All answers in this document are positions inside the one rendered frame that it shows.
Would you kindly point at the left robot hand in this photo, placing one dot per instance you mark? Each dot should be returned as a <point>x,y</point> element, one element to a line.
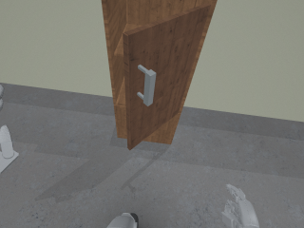
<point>7,155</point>

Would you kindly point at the cupboard door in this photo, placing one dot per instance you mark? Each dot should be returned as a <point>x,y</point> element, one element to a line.
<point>169,47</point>

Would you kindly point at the right robot hand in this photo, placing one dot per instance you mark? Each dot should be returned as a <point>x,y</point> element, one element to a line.
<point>244,212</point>

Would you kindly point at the left robot thigh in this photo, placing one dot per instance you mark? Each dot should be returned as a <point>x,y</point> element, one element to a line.
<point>123,222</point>

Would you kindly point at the handle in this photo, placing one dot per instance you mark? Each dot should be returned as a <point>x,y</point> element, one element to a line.
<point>149,85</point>

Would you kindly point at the left robot shin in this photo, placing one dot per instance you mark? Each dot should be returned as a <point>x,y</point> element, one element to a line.
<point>127,214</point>

